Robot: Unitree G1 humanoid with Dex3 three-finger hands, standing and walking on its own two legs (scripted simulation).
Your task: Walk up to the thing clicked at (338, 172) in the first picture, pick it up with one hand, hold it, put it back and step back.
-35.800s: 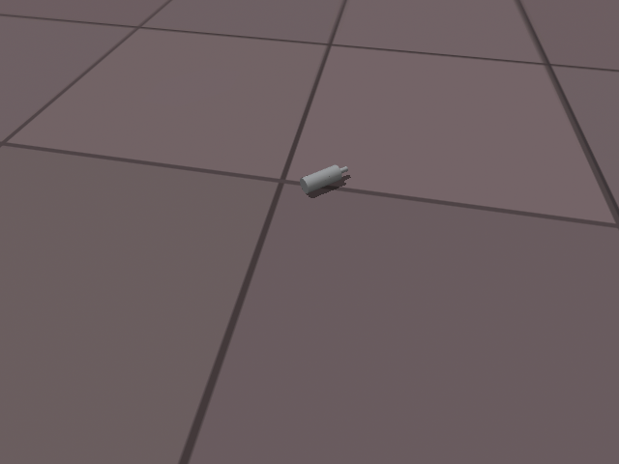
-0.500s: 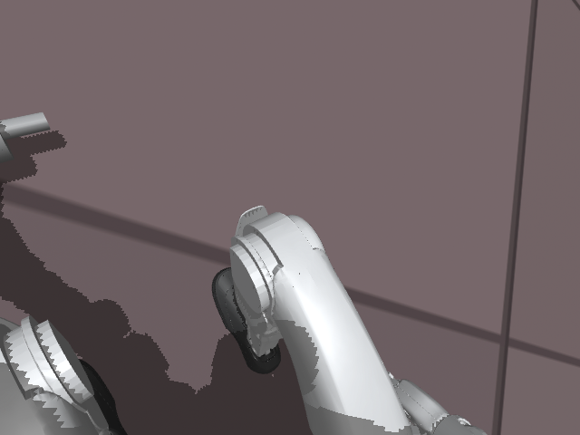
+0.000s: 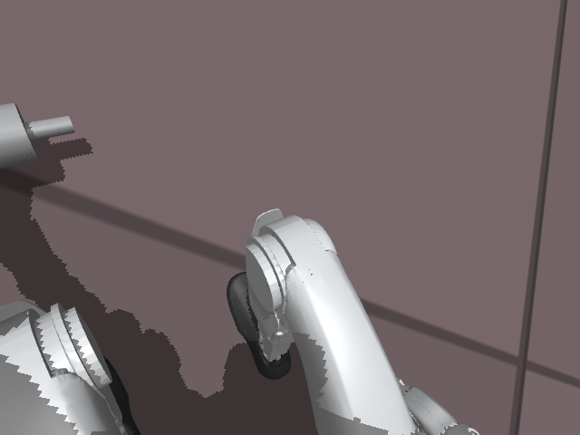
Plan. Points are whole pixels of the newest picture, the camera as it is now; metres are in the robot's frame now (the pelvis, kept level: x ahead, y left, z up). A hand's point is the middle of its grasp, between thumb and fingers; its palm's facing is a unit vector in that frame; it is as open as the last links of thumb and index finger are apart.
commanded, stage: settle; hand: left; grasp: from above
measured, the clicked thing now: out of the picture +0.51 +0.24 -0.27
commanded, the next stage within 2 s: lift in 0.48 s
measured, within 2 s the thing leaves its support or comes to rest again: neither
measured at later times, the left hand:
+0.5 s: hand out of the picture +0.48 +0.27 -0.13, palm faces -0.45 -0.08 -0.89, open 10.6 cm
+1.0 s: hand out of the picture +0.44 +0.28 -0.06, palm faces -0.47 -0.09 -0.88, open 10.5 cm
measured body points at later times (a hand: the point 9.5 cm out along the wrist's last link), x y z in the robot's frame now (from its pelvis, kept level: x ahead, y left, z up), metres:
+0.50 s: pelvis -0.01 -0.01 +0.01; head +0.22 +0.08 +0.39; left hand +0.50 +0.28 -0.08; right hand +0.06 -0.27 -0.08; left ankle +0.06 +0.13 -0.28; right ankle +0.11 -0.13 -0.28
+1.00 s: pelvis -0.01 -0.01 +0.06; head +0.20 +0.06 +0.45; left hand +0.46 +0.28 -0.01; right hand +0.06 -0.28 -0.06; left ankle +0.06 +0.13 -0.28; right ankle +0.11 -0.13 -0.28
